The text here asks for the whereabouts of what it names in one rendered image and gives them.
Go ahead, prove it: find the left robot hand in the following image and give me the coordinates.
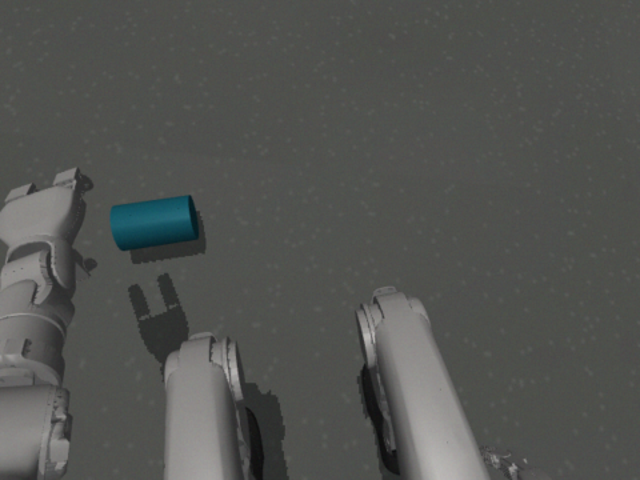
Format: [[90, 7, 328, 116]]
[[0, 167, 97, 282]]

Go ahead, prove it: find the right robot foot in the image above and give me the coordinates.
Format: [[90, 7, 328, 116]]
[[362, 364, 400, 475]]

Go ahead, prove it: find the left robot arm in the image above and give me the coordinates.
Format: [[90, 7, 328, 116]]
[[0, 235, 76, 480]]

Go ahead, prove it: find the can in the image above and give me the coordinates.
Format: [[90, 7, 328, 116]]
[[110, 195, 199, 251]]

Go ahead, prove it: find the left robot foot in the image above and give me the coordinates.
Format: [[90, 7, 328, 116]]
[[245, 407, 264, 480]]

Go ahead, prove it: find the right robot hand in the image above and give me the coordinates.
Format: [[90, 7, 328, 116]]
[[479, 446, 552, 480]]

